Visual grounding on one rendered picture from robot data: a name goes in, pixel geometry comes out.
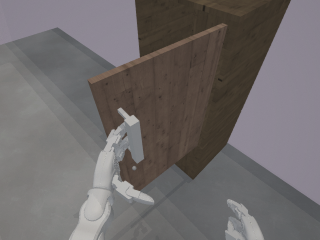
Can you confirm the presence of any robot left forearm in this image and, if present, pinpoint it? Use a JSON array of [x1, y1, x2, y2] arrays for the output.
[[69, 187, 115, 240]]

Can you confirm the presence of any right robot hand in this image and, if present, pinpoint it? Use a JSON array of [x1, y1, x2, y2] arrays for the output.
[[225, 199, 264, 240]]

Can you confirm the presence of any cupboard door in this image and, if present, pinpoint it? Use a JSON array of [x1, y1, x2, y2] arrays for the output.
[[87, 23, 228, 191]]

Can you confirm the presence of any left robot hand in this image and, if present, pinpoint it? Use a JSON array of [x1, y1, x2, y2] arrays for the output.
[[92, 122, 155, 205]]

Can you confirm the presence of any handle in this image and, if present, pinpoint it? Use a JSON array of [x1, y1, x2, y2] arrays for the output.
[[117, 108, 144, 164]]

